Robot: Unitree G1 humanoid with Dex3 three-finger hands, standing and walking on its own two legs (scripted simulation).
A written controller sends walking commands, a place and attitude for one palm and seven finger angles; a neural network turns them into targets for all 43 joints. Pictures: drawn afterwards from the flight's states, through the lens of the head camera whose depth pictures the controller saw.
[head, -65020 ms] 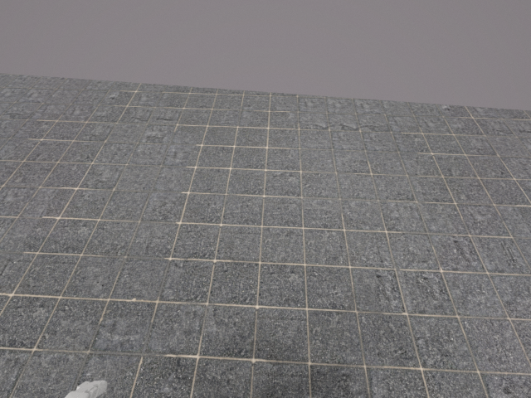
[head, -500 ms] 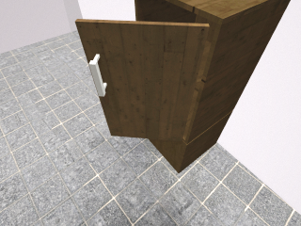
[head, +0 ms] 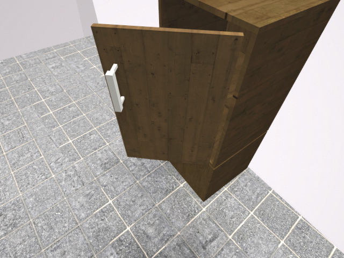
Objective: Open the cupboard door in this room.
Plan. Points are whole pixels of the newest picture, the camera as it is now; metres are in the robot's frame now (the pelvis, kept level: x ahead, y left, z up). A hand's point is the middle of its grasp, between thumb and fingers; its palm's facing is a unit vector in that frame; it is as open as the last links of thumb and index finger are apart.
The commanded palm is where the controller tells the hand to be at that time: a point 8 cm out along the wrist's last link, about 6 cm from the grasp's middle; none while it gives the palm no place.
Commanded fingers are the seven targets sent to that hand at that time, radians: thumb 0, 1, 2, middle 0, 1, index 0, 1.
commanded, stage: look again from close up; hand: left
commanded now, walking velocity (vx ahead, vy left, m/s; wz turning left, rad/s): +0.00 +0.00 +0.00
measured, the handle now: (116, 88) +0.55 +0.21 +0.08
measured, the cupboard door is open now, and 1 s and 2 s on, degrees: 47 47 47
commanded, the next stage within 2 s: raise the hand with hooked fingers in 0.32 s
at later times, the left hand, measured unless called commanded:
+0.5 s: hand out of the picture +0.07 +0.19 -0.14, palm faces +0.18 -0.96 -0.19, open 7.4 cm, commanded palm +0.10 +0.24 -0.06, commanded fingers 0.00 0.78 0.85 -0.21 -0.38 -0.21 -0.38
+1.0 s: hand (78, 244) +0.15 +0.21 -0.02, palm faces +0.03 -1.00 -0.05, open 9.6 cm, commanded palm +0.14 +0.27 -0.01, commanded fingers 0.00 0.20 0.60 -0.25 -0.75 -0.25 -0.75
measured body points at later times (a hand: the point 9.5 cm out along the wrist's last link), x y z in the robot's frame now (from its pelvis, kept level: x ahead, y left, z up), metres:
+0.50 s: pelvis -0.01 +0.01 +0.00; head +0.01 +0.00 +0.45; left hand +0.06 +0.24 -0.12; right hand +0.01 -0.22 -0.16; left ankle -0.07 +0.12 -0.74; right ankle +0.02 -0.08 -0.74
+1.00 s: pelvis -0.04 +0.02 -0.07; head +0.01 +0.04 +0.38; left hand +0.15 +0.27 -0.02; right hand +0.19 -0.20 -0.11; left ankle -0.07 +0.12 -0.74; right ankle +0.02 -0.08 -0.74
